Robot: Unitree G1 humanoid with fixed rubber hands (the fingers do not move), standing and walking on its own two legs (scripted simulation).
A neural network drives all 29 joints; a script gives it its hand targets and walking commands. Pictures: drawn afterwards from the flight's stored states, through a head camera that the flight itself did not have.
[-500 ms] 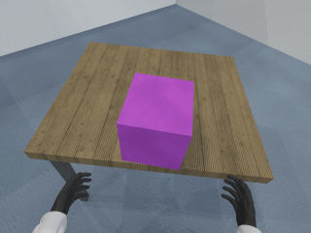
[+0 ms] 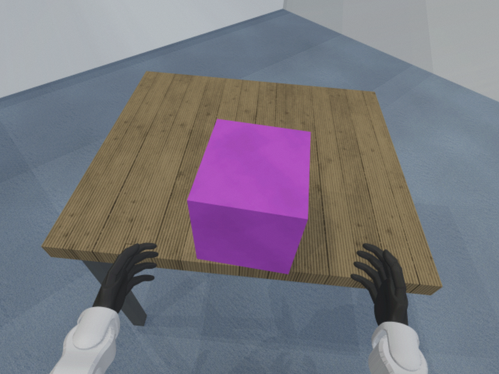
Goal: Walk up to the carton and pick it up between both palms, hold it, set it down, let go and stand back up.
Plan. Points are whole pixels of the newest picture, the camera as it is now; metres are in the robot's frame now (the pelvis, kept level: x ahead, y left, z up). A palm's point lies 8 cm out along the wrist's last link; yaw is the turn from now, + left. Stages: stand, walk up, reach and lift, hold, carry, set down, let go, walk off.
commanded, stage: reach and lift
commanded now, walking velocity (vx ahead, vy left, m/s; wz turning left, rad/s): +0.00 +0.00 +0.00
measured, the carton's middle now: (252, 196) +0.44 +0.02 -0.02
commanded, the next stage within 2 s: none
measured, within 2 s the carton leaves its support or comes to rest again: neither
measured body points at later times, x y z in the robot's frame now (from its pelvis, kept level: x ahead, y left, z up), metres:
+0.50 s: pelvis +0.01 +0.00 +0.00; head +0.02 +0.00 +0.45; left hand +0.30 +0.22 +0.05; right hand +0.30 -0.18 +0.05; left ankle +0.02 +0.15 -0.74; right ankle -0.01 -0.13 -0.74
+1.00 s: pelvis +0.01 +0.00 +0.00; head +0.04 +0.01 +0.45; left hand +0.37 +0.22 +0.10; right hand +0.38 -0.16 +0.08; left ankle +0.02 +0.15 -0.74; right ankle -0.01 -0.13 -0.74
